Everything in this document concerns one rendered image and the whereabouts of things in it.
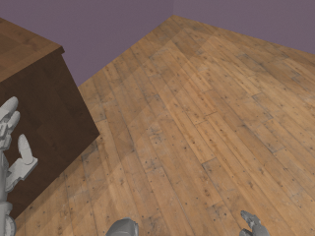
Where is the robot left hand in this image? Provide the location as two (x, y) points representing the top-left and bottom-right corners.
(0, 96), (38, 203)

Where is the robot left thigh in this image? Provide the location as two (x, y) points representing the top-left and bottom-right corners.
(104, 218), (139, 236)

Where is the counter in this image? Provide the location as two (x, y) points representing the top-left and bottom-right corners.
(0, 18), (100, 220)

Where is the robot right hand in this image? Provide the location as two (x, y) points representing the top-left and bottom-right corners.
(239, 210), (270, 236)

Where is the robot left forearm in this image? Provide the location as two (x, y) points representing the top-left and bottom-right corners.
(0, 201), (17, 236)

